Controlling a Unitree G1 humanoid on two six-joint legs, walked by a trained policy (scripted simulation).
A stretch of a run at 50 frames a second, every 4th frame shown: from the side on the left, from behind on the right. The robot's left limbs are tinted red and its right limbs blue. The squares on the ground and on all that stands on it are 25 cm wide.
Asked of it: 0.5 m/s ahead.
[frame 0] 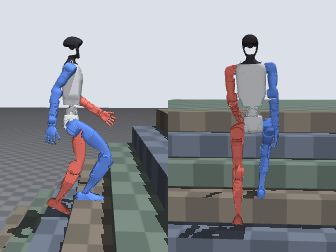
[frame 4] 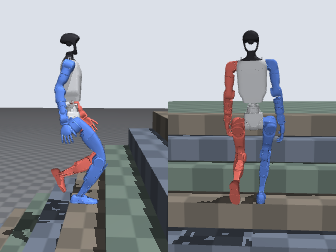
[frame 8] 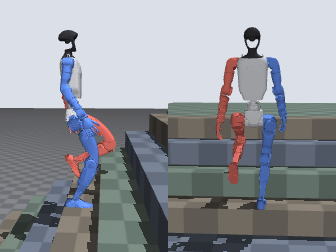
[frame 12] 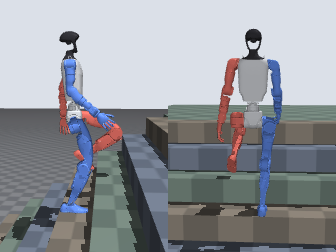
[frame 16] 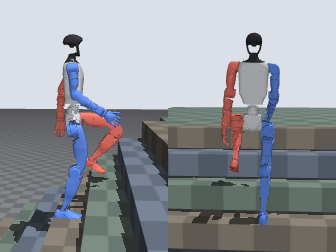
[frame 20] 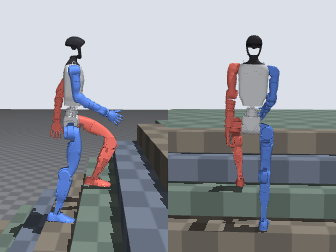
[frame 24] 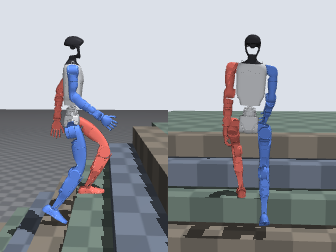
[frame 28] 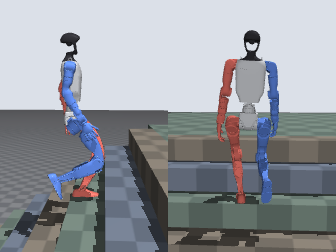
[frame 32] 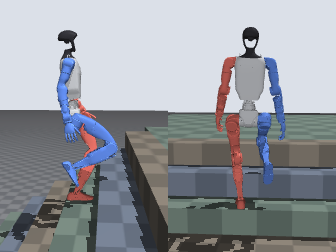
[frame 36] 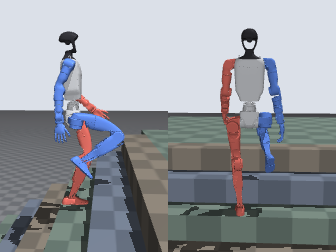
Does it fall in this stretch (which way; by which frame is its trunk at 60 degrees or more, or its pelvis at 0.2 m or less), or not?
no
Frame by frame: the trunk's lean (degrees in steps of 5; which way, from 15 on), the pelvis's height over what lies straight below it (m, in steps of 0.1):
0: 0, 0.8
4: 5, 0.7
8: 5, 0.7
12: 5, 0.8
16: 0, 0.8
20: 5, 0.8
24: 5, 0.8
28: 5, 0.7
32: 5, 0.7
36: 5, 0.8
